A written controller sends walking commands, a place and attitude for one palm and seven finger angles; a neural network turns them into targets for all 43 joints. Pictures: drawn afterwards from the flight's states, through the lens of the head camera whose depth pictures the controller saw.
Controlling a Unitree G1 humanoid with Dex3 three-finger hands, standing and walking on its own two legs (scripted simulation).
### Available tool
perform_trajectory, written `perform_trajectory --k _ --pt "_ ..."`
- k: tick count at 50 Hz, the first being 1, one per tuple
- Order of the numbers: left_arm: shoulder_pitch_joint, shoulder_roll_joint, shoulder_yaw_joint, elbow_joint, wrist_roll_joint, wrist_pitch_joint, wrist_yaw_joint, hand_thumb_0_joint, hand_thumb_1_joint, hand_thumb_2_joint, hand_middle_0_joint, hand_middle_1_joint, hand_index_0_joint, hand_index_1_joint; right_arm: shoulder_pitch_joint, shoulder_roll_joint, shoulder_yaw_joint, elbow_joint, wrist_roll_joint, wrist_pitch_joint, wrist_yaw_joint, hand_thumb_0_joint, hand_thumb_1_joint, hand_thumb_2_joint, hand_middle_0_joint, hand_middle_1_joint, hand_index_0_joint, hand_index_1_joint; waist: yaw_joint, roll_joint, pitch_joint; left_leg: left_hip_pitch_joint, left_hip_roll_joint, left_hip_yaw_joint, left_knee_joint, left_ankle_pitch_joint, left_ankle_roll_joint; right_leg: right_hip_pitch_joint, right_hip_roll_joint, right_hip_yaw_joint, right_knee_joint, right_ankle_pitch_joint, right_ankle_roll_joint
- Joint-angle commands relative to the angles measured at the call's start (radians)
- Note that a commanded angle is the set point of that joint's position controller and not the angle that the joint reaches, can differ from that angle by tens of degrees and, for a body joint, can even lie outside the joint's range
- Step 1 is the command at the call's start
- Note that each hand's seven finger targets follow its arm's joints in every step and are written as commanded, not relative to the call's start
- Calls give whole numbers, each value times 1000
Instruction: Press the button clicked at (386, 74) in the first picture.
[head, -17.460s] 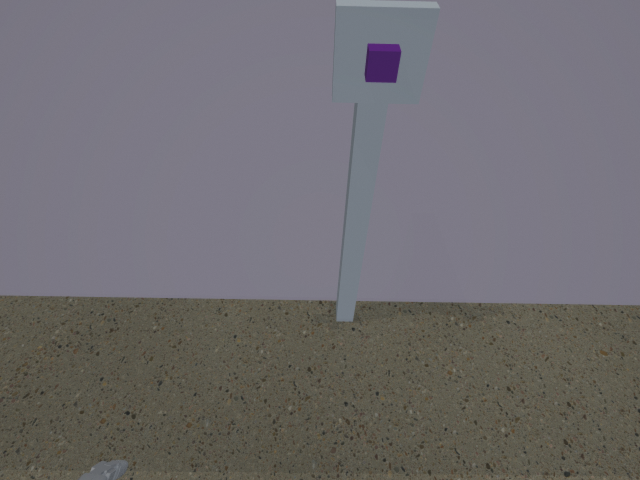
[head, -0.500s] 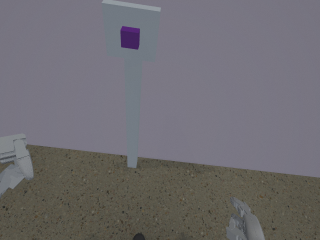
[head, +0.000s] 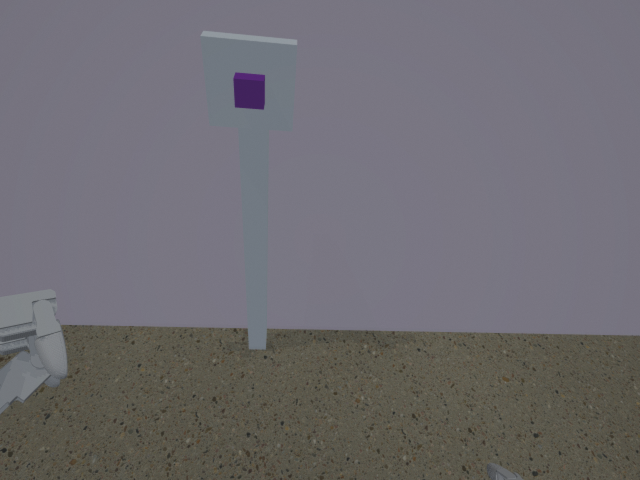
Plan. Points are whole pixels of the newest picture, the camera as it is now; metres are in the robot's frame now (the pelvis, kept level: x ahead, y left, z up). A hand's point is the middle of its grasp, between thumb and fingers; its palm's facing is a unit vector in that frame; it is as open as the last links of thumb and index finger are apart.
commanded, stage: stop stepping back and stand still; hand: left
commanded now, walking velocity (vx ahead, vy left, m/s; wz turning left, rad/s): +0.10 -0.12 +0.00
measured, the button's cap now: (249, 90) +0.70 +0.20 +0.18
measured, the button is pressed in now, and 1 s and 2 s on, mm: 0 0 0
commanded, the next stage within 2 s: let the arm hang, fingers relaxed in 0.34 s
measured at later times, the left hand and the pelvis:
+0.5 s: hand (35, 389) +0.16 +0.29 +0.11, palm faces +0.41 -0.81 -0.42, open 3.0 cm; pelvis -0.02 +0.03 -0.01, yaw +5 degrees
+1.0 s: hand out of the picture -0.08 +0.22 -0.17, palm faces +0.14 -0.97 -0.22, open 5.3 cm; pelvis -0.01 +0.04 +0.01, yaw +6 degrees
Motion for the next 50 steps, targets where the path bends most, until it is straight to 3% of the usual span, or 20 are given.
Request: perform_trajectory --k 1,3,5,8,10,13,17,21,22,23,24,25,27,29,31,32,34,38,43,50 --pt "-284 81 30 -10 24 -43 52 0 900 900 -1300 -1500 -1300 -1500 -166 -128 -39 -133 3 -99 -32 0 -900 -900 200 300 200 300 -50 62 140 212 61 -10 -410 13 30 -167 -141 53 -89 -180 -55" --pt "-313 103 23 -109 20 -58 50 0 900 900 -1300 -1500 -1300 -1500 -177 -157 -45 -181 14 -120 -39 0 -900 -900 200 300 200 300 -31 293 105 271 245 -340 -586 55 91 -197 4 -14 167 -129 29" --pt "-255 149 70 -165 1 -71 33 0 900 900 -1300 -1500 -1300 -1500 -177 -102 -32 -165 -9 -137 -23 0 -900 -900 200 300 200 300 -50 370 78 249 299 -548 -736 -115 103 -237 36 51 351 -221 34" --pt "-62 148 102 -244 3 -79 32 0 900 900 -1300 -1500 -1300 -1500 -198 -91 -32 -184 -9 -143 9 0 -900 -900 200 300 200 300 -16 214 14 228 278 -384 -687 -140 133 -143 14 64 271 -131 25" --pt "17 107 80 -209 7 -59 33 0 900 900 -1300 -1500 -1300 -1500 -199 -100 -30 -194 -7 -123 19 0 -900 -900 200 300 200 300 -21 300 32 97 222 -246 -706 -247 93 9 57 -28 148 -144 16" --pt "6 106 83 -106 10 -32 36 0 900 900 -1300 -1500 -1300 -1500 -188 -103 -32 -195 -9 -81 3 0 -900 -900 200 300 200 300 -28 236 53 -49 150 -156 -597 -312 53 184 52 -36 -58 -130 -10" --pt "-170 140 105 -82 -2 -25 45 0 900 900 -1300 -1500 -1300 -1500 -189 -98 -47 -186 0 -47 -8 0 -900 -900 200 300 200 300 -27 -166 81 -89 25 -37 83 -86 6 -14 -319 514 -336 -306 -208" --pt "-182 82 38 -41 11 -37 49 0 900 900 -1300 -1500 -1300 -1500 -210 -89 -23 -169 1 -71 -19 0 -900 -900 200 300 200 300 -34 -67 110 130 66 -6 -178 -30 28 -125 -227 209 -231 -135 -131" --pt "-304 -92 -279 740 100 125 -71 0 900 900 -1300 -1500 -1300 -1500 -148 -169 -74 79 -15 -104 91 0 -900 -900 200 300 200 300 -116 29 113 183 128 7 -190 35 14 -236 -257 -35 14 106 -95" --pt "-229 -98 -250 773 84 194 -107 0 900 900 -1263 -1460 -1263 -1460 -58 -141 -63 40 -3 -9 92 0 -900 -900 200 300 200 300 -75 103 98 252 119 -86 -231 239 36 -300 -139 5 148 127 -29" --pt "-210 -133 -268 800 83 214 -116 0 900 900 -1227 -1420 -1227 -1420 -69 -151 -58 4 -12 11 81 0 -900 -900 200 300 200 300 -44 156 82 188 215 -242 -308 347 112 -298 -67 -42 253 33 27" --pt "-238 -140 -281 833 86 223 -120 0 900 900 -1190 -1380 -1190 -1380 -110 -190 -63 -14 -27 20 68 0 -900 -900 200 300 200 300 -23 121 81 111 291 -342 -368 310 172 -260 -25 -31 333 -104 37" --pt "-319 -139 -290 923 82 211 -126 0 900 900 -1117 -1300 -1117 -1300 -139 -190 -47 -27 -49 11 48 0 -900 -900 200 300 200 300 -16 34 54 61 289 -429 -403 404 198 -169 -19 16 333 -86 33" --pt "-329 -108 -295 1086 76 209 -122 0 900 900 -1043 -1220 -1043 -1220 -158 -174 -36 16 -40 17 38 0 -900 -900 200 300 200 300 19 34 7 55 201 -277 -345 535 143 16 -38 42 164 121 33" --pt "-326 -36 -300 1264 75 194 -114 0 900 900 -970 -1140 -970 -1140 -155 -102 -25 67 -19 39 35 0 -900 -900 200 300 200 300 7 -188 10 80 44 -49 -194 207 25 44 -222 227 -52 414 -42" --pt "-359 -16 -311 1333 70 192 -113 0 900 900 -933 -1100 -933 -1100 -136 -97 -25 93 -20 51 35 0 -900 -900 200 300 200 300 -14 -190 37 104 37 -29 -163 37 12 18 -271 228 -72 532 -102" --pt "-399 -39 -333 1438 66 186 -110 0 900 900 -860 -1020 -860 -1020 -104 -64 -23 163 -18 62 37 0 -900 -900 200 300 200 300 -33 10 68 163 45 -16 -186 -22 6 -3 -257 197 -70 581 -129" --pt "-401 -102 -341 1576 48 199 -100 0 900 900 -713 -860 -713 -860 -51 -60 -13 266 -15 55 27 0 -900 -900 200 300 200 300 -22 256 40 292 127 -110 -389 454 48 29 -100 45 -31 303 -14" --pt "-374 -133 -360 1715 48 203 -102 0 900 900 -530 -660 -530 -660 -18 -59 -14 349 -6 58 17 0 -900 -900 200 300 200 300 -20 75 87 310 131 -115 -454 341 52 48 -99 32 -120 205 -15" --pt "-351 -156 -368 1809 48 206 -98 0 900 900 -273 -380 -273 -380 17 -41 -7 428 -7 59 17 0 -900 -900 200 300 200 300 -20 62 144 301 121 -118 -522 214 53 34 -99 28 -152 97 -13"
